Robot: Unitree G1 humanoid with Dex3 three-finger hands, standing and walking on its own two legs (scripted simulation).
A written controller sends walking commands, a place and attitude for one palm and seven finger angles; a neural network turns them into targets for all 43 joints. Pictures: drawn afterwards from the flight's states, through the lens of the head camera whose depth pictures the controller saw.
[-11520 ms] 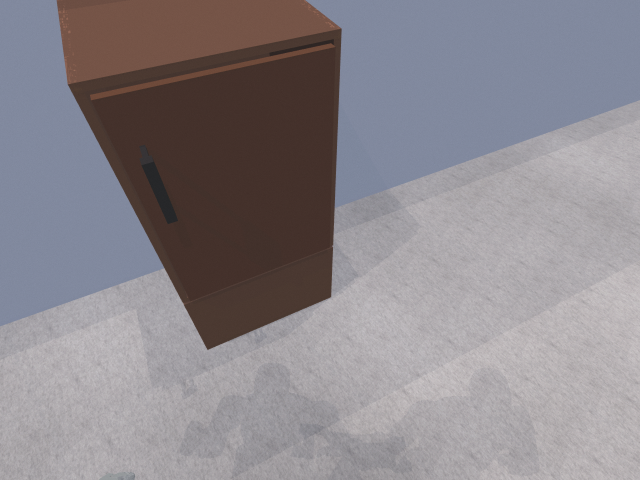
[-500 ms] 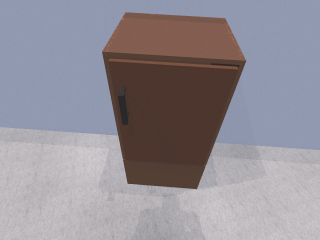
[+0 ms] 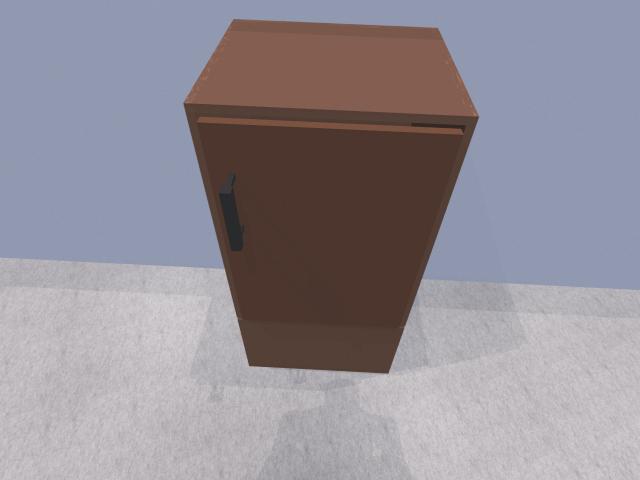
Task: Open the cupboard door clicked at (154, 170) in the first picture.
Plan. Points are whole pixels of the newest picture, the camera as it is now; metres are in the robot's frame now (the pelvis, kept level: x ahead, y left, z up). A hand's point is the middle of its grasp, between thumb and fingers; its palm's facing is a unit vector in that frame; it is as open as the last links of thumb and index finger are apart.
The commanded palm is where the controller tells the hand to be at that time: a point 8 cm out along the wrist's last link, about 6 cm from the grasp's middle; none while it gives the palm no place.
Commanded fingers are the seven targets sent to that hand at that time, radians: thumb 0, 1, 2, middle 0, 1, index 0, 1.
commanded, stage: raise the hand with hooked fingers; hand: left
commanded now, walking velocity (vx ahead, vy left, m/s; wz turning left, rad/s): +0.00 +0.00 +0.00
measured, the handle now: (234, 213) +0.56 +0.19 -0.02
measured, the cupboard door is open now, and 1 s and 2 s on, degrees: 0 0 0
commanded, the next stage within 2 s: none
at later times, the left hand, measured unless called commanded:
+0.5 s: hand (177, 477) +0.15 +0.19 -0.08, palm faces +0.13 -0.99 -0.01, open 8.9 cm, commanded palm +0.14 +0.24 -0.05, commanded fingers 0.00 0.32 0.65 -0.24 -0.68 -0.24 -0.68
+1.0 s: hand (156, 410) +0.22 +0.23 -0.05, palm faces +0.02 -1.00 -0.05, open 12.0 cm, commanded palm +0.19 +0.28 -0.03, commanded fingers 0.00 -0.27 0.40 -0.28 -1.05 -0.28 -1.05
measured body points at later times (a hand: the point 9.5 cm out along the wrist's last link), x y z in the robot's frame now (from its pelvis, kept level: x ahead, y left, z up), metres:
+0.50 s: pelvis +0.00 -0.04 -0.10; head +0.04 -0.01 +0.35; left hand +0.13 +0.24 -0.07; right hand +0.26 -0.27 -0.11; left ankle +0.06 +0.10 -0.74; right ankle +0.01 -0.14 -0.74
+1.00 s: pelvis +0.00 -0.02 -0.09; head +0.07 +0.00 +0.35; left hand +0.21 +0.28 -0.04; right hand +0.16 -0.27 -0.17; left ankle +0.06 +0.10 -0.74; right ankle +0.01 -0.14 -0.74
